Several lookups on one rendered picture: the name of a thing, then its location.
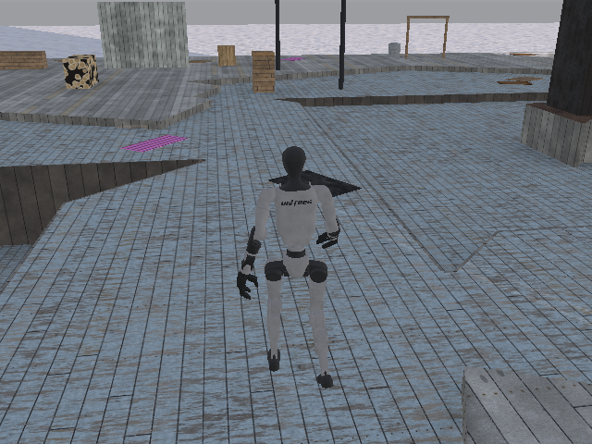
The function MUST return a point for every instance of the left robot upper arm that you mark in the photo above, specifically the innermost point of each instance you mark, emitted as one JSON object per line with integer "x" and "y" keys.
{"x": 266, "y": 197}

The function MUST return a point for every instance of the right robot upper arm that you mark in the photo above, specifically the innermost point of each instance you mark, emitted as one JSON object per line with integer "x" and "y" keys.
{"x": 324, "y": 195}

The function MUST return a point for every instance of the robot right hand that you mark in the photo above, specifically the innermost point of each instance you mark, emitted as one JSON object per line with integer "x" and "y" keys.
{"x": 323, "y": 238}

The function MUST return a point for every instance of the robot left forearm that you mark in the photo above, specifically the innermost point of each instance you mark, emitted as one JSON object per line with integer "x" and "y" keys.
{"x": 250, "y": 254}

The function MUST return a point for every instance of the robot right forearm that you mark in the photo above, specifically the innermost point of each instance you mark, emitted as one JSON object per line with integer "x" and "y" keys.
{"x": 333, "y": 236}

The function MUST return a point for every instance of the robot left hand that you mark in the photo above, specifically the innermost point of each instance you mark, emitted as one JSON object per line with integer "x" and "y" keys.
{"x": 241, "y": 281}

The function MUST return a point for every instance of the left robot foot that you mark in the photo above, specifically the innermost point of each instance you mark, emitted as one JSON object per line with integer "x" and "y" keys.
{"x": 273, "y": 363}

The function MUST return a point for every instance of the left robot shin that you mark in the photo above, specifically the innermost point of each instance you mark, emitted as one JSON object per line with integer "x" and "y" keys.
{"x": 273, "y": 328}

